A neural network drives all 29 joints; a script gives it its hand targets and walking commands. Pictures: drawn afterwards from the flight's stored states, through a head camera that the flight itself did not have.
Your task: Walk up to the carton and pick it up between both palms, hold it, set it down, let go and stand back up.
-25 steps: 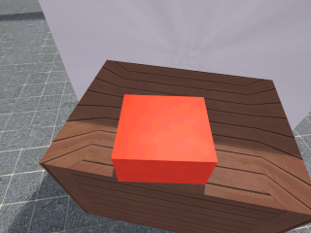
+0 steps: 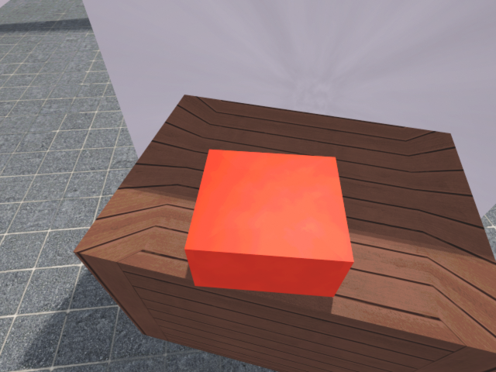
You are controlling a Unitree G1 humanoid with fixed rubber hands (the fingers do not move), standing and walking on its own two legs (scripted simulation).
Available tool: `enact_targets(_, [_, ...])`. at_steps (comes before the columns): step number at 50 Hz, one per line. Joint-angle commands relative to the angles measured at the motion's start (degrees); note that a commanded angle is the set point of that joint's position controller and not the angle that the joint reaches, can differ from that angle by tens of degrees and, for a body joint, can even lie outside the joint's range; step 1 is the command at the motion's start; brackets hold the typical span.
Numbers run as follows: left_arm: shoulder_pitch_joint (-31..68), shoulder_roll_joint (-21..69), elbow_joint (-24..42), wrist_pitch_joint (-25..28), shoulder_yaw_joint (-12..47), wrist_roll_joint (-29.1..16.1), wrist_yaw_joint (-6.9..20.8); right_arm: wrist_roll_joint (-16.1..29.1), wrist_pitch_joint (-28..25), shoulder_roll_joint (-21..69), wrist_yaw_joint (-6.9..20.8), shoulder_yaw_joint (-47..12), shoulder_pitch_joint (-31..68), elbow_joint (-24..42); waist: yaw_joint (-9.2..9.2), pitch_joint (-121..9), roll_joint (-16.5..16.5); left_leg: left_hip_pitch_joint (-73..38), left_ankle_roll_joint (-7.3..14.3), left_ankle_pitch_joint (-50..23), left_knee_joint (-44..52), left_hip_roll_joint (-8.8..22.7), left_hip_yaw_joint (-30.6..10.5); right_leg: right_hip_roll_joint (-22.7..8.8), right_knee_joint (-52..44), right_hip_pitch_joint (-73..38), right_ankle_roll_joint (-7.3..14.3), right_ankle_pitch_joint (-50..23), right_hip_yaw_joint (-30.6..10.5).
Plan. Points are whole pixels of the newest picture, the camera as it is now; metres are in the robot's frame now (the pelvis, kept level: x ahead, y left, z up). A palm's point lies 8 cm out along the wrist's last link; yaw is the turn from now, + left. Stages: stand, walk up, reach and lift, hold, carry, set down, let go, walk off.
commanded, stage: walk up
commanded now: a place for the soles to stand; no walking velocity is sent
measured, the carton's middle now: (267, 219) +0.43 -0.04 -0.06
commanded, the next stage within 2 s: reach and lift in 0.74 s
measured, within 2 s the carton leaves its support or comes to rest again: neither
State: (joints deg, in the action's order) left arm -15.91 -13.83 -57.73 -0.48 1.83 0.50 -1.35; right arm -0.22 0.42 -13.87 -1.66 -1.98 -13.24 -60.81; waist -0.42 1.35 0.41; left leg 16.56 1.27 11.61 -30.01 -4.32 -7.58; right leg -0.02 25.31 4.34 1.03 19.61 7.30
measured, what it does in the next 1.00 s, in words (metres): stands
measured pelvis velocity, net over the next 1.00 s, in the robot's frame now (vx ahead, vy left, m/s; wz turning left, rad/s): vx -0.03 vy -0.01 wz -0.05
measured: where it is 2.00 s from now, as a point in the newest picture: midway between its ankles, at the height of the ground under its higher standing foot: outside the picture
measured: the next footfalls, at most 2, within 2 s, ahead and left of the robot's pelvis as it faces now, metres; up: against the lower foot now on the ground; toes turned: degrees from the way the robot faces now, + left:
none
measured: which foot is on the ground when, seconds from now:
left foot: down 0.00-1.00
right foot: down 0.00-1.00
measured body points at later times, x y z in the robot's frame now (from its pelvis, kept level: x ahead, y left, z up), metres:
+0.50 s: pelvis -0.01 +0.00 +0.00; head +0.00 +0.00 +0.45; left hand +0.01 +0.26 -0.15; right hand +0.03 -0.26 -0.15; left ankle +0.05 +0.10 -0.74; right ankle -0.06 -0.10 -0.74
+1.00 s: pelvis -0.03 -0.01 -0.03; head +0.02 +0.02 +0.41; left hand +0.18 +0.25 -0.14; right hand +0.16 -0.26 -0.13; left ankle +0.05 +0.11 -0.74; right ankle -0.06 -0.10 -0.74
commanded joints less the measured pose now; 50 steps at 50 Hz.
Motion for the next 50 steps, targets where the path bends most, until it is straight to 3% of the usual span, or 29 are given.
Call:
enact_targets(1, [-1.9,-7.8,1.5,0.5,-1.4,-0.1,-0.4,0.2,-0.7,-7.5,-0.4,1.1,-2.2,1.4,0.22,0.9,1.4,1.0,1.1,-7.5,4.9,6.1,-7.0,-6.9,-5.5,1.6,2.4,-3.3,-6.6])
enact_targets(2, [-2.5,-7.3,1.6,0.5,-1.6,0.3,-0.3,0.1,-0.7,-7.5,-0.5,1.0,-2.1,1.2,0.02,0.1,0.9,0.9,0.9,-6.3,4.5,6.2,-7.1,-7.2,-5.7,1.0,2.3,-2.7,-6.1])
enact_targets(4, [-1.7,-6.7,1.2,0.3,-1.3,0.0,-0.5,0.3,-0.8,-7.6,-0.6,1.1,-0.6,1.9,0.57,1.1,-0.3,0.6,1.6,-12.5,3.4,6.3,-7.3,-7.3,-4.5,2.1,2.1,-7.6,-6.1])
enact_targets(6, [-1.5,-7.0,1.4,0.2,-1.5,-0.2,-0.6,0.2,-0.9,-7.6,-0.7,0.9,-2.1,1.6,0.27,0.3,0.8,0.5,1.5,-14.0,3.6,6.5,-7.9,-6.7,-3.9,1.3,1.9,-6.7,-5.4])
enact_targets(8, [-1.8,-7.2,1.2,-0.1,-1.6,-0.1,-0.6,0.3,-0.6,-8.0,-0.8,1.2,-1.7,1.5,0.47,1.8,2.1,2.2,1.3,-9.6,4.5,6.0,-8.0,-6.5,-4.4,2.1,2.3,-3.0,-4.9])
enact_targets(10, [-2.1,-7.4,0.7,-0.1,-1.1,-0.3,-0.5,0.3,-0.6,-8.1,-0.9,0.8,-1.7,1.7,0.47,1.0,0.6,1.7,1.7,-10.4,3.8,6.5,-8.9,-6.6,-4.6,2.0,2.0,-3.3,-5.9])
enact_targets(11, [-2.4,-7.1,0.8,-0.1,-1.1,-0.1,-0.6,0.1,-0.6,-8.6,-0.9,1.0,-1.7,1.7,0.37,0.9,2.3,1.8,1.5,-8.6,3.5,6.2,-8.0,-7.2,-4.8,2.4,2.1,-3.1,-5.9])
enact_targets(13, [-1.4,-8.0,1.0,-0.2,-1.5,-0.3,-0.6,0.3,-0.5,-8.1,-0.8,1.1,-2.2,1.6,-0.09,1.7,1.9,3.2,1.0,-5.4,4.5,5.9,-8.0,-7.0,-4.6,2.5,2.4,-1.5,-5.4])
enact_targets(17, [-1.3,-7.6,1.2,-0.2,-1.7,-0.1,-0.5,0.2,-0.6,-8.1,-1.0,0.9,-2.5,1.9,0.18,-0.2,-0.5,2.3,1.0,-9.8,2.1,5.4,-7.5,-7.6,-4.1,1.0,3.1,-4.8,-5.1])
enact_targets(20, [-1.5,-8.2,1.1,-0.3,-1.7,0.1,-0.5,0.1,-0.4,-8.2,-0.9,0.8,-1.5,1.9,0.28,1.0,1.2,2.9,0.9,-7.5,1.4,5.0,-7.0,-8.4,-5.0,2.0,3.3,-3.5,-5.6])
enact_targets(21, [-1.3,-8.7,1.2,-0.4,-1.8,-0.1,-0.6,0.2,-0.4,-7.6,-0.9,0.9,-1.8,2.1,-0.09,1.2,-0.3,3.6,0.8,-7.3,1.6,4.8,-7.1,-8.4,-4.8,2.0,3.1,-3.3,-5.4])
enact_targets(24, [-1.1,-8.3,1.5,-0.6,-1.7,0.0,-0.4,0.2,-0.4,-8.2,-1.0,0.6,-2.0,2.4,0.50,2.4,-0.3,4.5,1.0,-5.6,2.5,4.9,-8.1,-7.9,-4.4,2.9,3.0,-0.2,-4.9])
enact_targets(25, [-1.3,-8.0,1.4,-0.5,-1.6,-0.1,-0.4,0.1,-0.4,-8.2,-1.0,0.7,-1.4,2.7,0.42,2.5,1.5,3.8,1.0,-7.9,1.7,4.9,-7.5,-8.7,-4.0,3.7,3.3,-1.8,-5.3])
enact_targets(28, [-1.4,-8.9,1.3,-0.4,-1.6,-0.1,-0.4,0.1,-0.5,-8.0,-1.1,0.7,-3.0,2.1,0.01,2.0,0.0,4.4,0.9,-10.0,1.3,4.9,-7.6,-8.8,-4.0,1.6,3.5,-4.8,-5.0])
enact_targets(29, [-1.7,-8.4,1.2,-0.5,-1.4,-0.2,-0.4,-0.2,-0.6,-8.6,-1.0,0.7,-2.2,2.7,0.81,2.4,0.3,4.8,1.4,-10.5,1.2,4.9,-7.9,-8.7,-4.2,2.2,3.3,-4.8,-5.0])
enact_targets(33, [-1.7,-9.5,1.6,-0.5,-2.1,-0.1,-0.4,-0.2,-0.6,-8.3,-1.1,0.7,-3.0,2.7,0.49,0.1,0.4,3.4,0.8,-12.3,0.0,4.3,-6.9,-9.5,-3.4,0.3,3.7,-7.7,-4.0])
enact_targets(37, [-2.1,-8.1,1.2,-0.8,-1.5,-0.1,-0.3,0.3,-0.6,-8.3,-1.1,0.9,-2.6,3.1,0.36,1.5,2.5,3.9,1.4,-10.3,2.0,5.2,-9.2,-7.7,-2.8,1.5,3.1,-2.4,-3.6])
enact_targets(38, [39.8,-17.4,26.1,-11.4,-3.8,-1.6,0.3,-4.8,-4.5,-4.2,1.4,7.8,36.5,14.8,-3.65,-5.2,-3.4,5.4,-3.1,7.5,-5.4,6.8,3.7,-4.4,10.9,22.8,2.1,7.8,-3.6])
enact_targets(39, [33.3,-15.7,26.2,-18.7,-3.7,-1.4,-1.1,-7.6,-2.6,-6.1,2.9,9.7,30.0,10.5,-3.29,1.6,-3.6,8.1,-3.6,18.1,-5.6,7.0,6.4,-4.8,11.9,25.8,2.5,14.8,-3.5])
enact_targets(40, [30.9,-15.0,27.6,-22.8,-3.2,-2.1,-1.6,-7.2,-1.1,-7.7,4.4,10.7,29.0,12.4,-3.13,-0.8,-4.3,6.8,-3.6,19.6,-5.3,7.6,6.6,-4.2,12.2,25.1,2.7,15.9,-3.0])
enact_targets(41, [25.5,-11.5,26.0,-26.4,-2.6,-3.5,-1.8,-7.4,1.6,-8.6,5.6,10.5,27.0,11.6,-2.40,-4.2,-4.3,5.6,-3.4,17.4,-6.4,6.9,6.6,-4.0,13.9,23.0,2.3,14.4,-2.2])
enact_targets(42, [23.0,-11.0,28.2,-29.5,-2.5,-3.7,-2.0,-5.1,3.4,-8.1,6.9,9.1,24.5,12.3,-0.67,-6.3,-2.2,3.9,-3.4,14.8,-7.2,7.5,6.3,-3.7,15.4,23.8,2.0,10.7,-1.9])
enact_targets(44, [20.5,-7.0,32.4,-35.1,-3.6,-2.7,-1.9,-1.0,5.8,-9.1,8.2,7.1,19.8,9.1,-1.24,-12.8,4.9,-4.8,-4.9,1.4,-7.0,8.3,5.9,-2.5,16.2,26.2,2.2,0.4,-0.5])
enact_targets(46, [13.7,-6.7,35.4,-37.9,-6.7,-0.4,-1.5,3.1,5.5,-11.7,8.4,4.1,15.2,8.2,-1.28,-17.4,7.5,-15.3,-5.7,-17.1,-9.7,8.4,5.2,-0.7,15.6,27.0,2.1,-8.6,-0.4])
enact_targets(48, [9.1,-5.9,37.2,-37.5,-9.7,1.4,-0.4,6.5,4.0,-13.7,8.0,1.8,14.1,10.7,-0.20,-18.5,5.7,-19.6,-6.1,-27.3,-9.1,7.2,5.6,0.7,11.4,23.2,1.1,-17.2,-0.8])
enact_targets(50, [6.4,-6.4,36.5,-36.3,-12.4,3.8,0.7,6.6,2.4,-14.9,6.8,0.9,15.6,11.5,0.45,-13.2,2.5,-19.3,-5.6,-25.5,-6.6,5.8,7.3,1.3,6.6,19.6,0.4,-21.5,-1.1])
